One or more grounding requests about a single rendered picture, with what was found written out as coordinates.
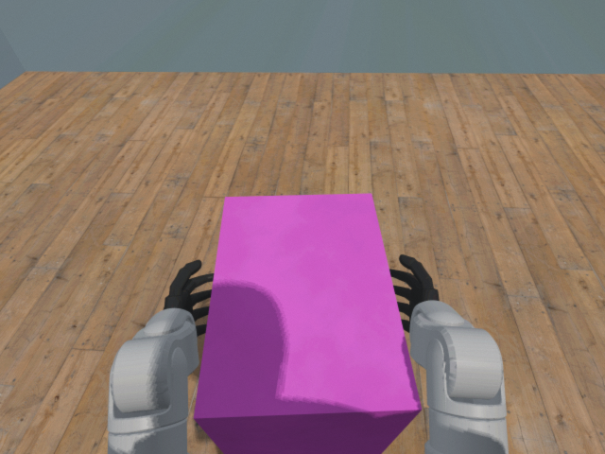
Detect right robot hand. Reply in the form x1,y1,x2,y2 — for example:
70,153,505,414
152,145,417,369
389,254,440,333

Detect robot right forearm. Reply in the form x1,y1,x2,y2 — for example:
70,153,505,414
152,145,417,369
409,300,509,454

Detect robot left forearm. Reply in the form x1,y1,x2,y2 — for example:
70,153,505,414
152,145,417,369
108,308,199,454

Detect left robot hand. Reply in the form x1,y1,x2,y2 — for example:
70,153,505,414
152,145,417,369
164,260,214,337

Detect carton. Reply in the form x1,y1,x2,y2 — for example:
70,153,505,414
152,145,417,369
194,193,422,454

